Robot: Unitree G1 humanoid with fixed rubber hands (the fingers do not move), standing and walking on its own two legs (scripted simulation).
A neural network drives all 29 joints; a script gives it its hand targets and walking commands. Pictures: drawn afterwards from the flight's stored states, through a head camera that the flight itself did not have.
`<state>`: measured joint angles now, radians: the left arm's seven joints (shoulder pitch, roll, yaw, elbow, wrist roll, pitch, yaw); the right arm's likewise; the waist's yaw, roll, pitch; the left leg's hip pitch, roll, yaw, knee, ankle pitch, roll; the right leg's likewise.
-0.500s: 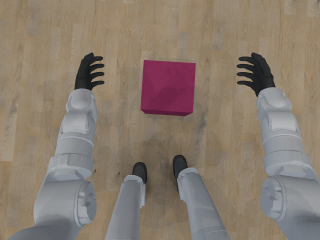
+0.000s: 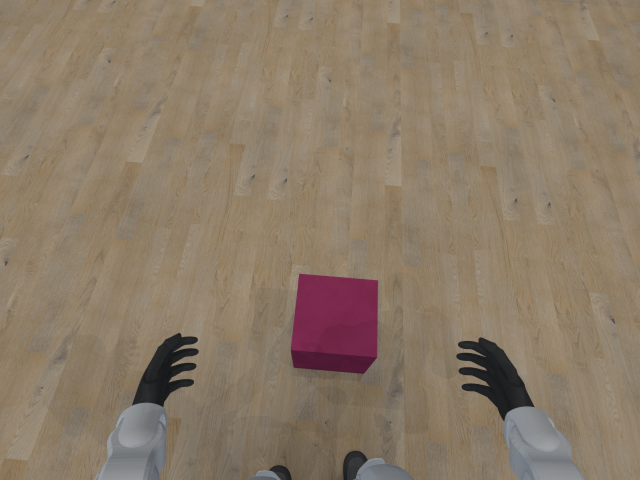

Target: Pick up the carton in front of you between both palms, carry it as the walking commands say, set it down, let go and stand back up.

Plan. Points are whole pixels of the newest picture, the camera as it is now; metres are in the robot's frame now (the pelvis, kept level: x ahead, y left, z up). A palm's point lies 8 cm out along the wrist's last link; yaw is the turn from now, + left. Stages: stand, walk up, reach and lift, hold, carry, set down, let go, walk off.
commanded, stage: let go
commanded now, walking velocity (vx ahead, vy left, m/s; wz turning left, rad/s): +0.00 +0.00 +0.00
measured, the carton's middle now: (333, 326) +0.46 -0.06 -0.64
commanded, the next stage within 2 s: stand in 0.62 s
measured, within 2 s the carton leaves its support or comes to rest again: neither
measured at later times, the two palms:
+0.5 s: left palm (111, 450) +0.18 +0.24 -0.05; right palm (516, 429) +0.18 -0.22 -0.05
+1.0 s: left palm (76, 471) +0.16 +0.28 -0.07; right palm (561, 429) +0.17 -0.29 -0.08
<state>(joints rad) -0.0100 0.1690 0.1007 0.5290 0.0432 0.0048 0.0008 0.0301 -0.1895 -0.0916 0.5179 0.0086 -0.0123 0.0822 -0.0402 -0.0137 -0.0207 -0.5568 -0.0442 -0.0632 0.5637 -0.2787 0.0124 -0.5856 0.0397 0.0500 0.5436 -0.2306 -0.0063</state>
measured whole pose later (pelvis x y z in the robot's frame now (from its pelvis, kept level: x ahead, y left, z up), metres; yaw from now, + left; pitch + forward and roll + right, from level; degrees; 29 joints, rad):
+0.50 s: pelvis +0.01 +0.01 +0.01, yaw +0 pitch -5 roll -1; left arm 0.21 0.21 0.03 0.42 0.00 0.14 -0.07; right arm 0.22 -0.21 -0.05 0.40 -0.03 0.14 0.08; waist 0.00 0.02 0.12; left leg -0.06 -0.04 -0.04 0.45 -0.30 0.03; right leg -0.09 0.03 0.06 0.44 -0.26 0.00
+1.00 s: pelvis +0.03 -0.01 +0.01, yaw +1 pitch +0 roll +0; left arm 0.18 0.33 0.05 0.72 0.04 0.01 0.02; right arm 0.20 -0.33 -0.05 0.66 -0.04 0.02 -0.02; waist 0.00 0.03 0.01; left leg -0.17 -0.02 -0.07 0.51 -0.34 0.00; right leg -0.20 0.05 0.02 0.49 -0.30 -0.03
